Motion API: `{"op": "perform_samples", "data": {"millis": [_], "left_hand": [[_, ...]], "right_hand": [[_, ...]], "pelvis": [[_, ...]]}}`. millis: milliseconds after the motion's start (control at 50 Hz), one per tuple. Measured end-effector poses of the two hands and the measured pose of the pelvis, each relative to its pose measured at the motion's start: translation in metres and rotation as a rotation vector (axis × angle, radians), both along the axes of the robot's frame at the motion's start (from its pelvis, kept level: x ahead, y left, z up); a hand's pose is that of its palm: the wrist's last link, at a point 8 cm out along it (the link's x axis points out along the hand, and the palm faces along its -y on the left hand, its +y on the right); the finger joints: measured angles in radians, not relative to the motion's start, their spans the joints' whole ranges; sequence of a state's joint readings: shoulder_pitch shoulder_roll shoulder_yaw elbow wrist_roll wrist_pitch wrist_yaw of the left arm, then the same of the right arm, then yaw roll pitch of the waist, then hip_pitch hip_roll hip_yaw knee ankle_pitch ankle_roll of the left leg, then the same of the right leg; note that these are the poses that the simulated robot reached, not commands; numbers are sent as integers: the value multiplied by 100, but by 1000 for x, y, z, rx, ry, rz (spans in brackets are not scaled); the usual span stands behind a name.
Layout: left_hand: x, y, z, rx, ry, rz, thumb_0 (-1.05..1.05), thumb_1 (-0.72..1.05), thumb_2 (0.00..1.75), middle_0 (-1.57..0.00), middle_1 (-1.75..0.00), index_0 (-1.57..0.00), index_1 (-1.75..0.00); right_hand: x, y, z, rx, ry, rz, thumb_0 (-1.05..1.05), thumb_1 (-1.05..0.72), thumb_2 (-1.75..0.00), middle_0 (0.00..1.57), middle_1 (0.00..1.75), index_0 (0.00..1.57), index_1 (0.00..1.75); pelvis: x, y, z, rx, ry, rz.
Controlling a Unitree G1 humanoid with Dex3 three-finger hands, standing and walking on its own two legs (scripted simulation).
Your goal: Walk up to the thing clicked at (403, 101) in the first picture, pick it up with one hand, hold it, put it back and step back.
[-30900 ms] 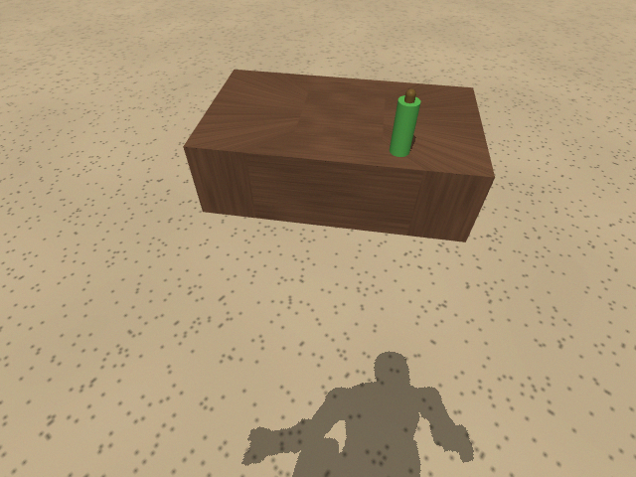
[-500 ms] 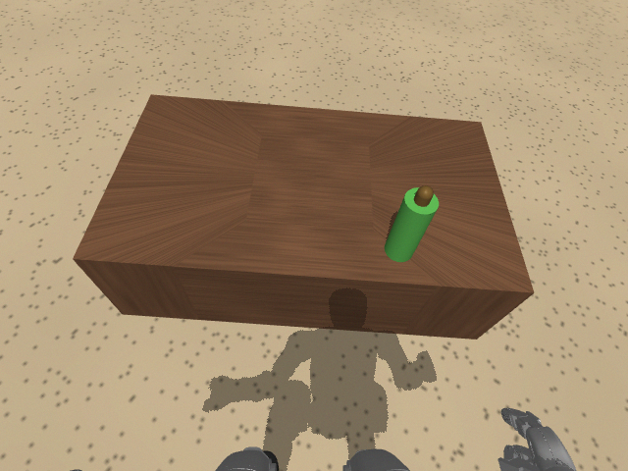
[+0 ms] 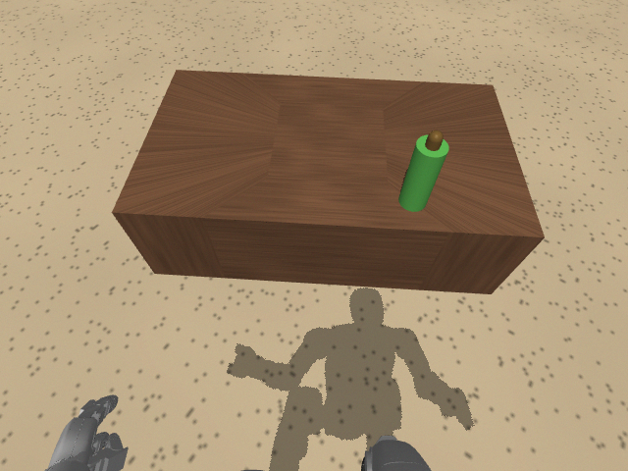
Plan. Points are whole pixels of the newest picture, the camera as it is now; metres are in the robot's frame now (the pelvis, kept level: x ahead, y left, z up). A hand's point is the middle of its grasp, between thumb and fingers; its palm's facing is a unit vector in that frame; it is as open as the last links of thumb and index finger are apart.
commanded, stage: step back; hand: right
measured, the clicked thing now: (423, 170) +0.80 -0.31 -0.26
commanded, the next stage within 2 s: stand in 1.96 s
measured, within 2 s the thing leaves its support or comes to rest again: neither
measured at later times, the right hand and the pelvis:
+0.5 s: hand out of the picture -0.03 -0.26 -0.13, palm faces +0.06 +0.92 -0.39, open 7.4 cm; pelvis -0.14 +0.01 +0.01, yaw -7 degrees
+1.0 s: hand out of the picture -0.21 -0.26 -0.10, palm faces +0.05 +0.87 -0.50, open 7.4 cm; pelvis -0.28 +0.03 +0.02, yaw -6 degrees
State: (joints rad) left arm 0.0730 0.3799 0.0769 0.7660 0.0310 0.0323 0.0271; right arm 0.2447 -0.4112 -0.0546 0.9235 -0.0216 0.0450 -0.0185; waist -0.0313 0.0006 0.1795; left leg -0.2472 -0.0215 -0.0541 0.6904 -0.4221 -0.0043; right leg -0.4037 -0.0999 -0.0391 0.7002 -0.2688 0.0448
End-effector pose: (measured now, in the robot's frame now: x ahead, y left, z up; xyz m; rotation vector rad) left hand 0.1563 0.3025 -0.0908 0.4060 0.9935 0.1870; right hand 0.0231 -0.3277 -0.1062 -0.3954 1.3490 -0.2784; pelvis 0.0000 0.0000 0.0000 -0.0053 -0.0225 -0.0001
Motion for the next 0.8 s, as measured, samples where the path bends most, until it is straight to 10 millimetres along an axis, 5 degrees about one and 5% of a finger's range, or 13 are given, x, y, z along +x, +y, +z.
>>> {"op": "perform_samples", "data": {"millis": [100, 200, 380, 540, 720, 800], "left_hand": [[-22, 7, -11, -56, 34, 16, 0, 91, 90, -21, -30, -20, -30], [-60, 11, -10, -84, 67, 25, 0, 91, 90, -21, -30, -20, -30], [-147, 17, -23, -24, 197, -13, 1, 91, 90, -21, -30, -20, -30], [-220, 16, -1, -3, 222, 16, 1, 91, 90, -21, -30, -20, -30], [-232, 46, -11, -1, 88, 16, 1, 91, 90, -21, -30, -20, -30], [-249, 43, -16, -41, 91, 22, 1, 91, 90, -20, -30, -20, -30]], "right_hand": [[-15, 27, 20, 4, -54, 16, 1, -91, -89, 20, 30, 20, 30], [-12, 33, 39, -19, -123, 44, 1, -90, -89, 21, 30, 21, 30], [-19, 25, 27, -8, -274, 64, 1, -90, -89, 21, 30, 21, 30], [-80, 28, 14, 49, -237, 13, 1, -91, -89, 20, 30, 20, 30], [-163, 50, 6, 0, -139, 52, 1, -91, -90, 20, 30, 20, 30], [-198, 62, 18, 3, -116, 59, 1, -91, -89, 21, 30, 21, 30]], "pelvis": [[-26, 12, 9, -19, -16, -6], [-49, 18, 20, -38, 10, -36], [-107, 16, 5, -7, 3, -113], [-151, 15, 13, 22, -8, -113], [-207, 36, 0, 27, -4, -34], [-230, 39, 7, 8, -21, -37]]}}
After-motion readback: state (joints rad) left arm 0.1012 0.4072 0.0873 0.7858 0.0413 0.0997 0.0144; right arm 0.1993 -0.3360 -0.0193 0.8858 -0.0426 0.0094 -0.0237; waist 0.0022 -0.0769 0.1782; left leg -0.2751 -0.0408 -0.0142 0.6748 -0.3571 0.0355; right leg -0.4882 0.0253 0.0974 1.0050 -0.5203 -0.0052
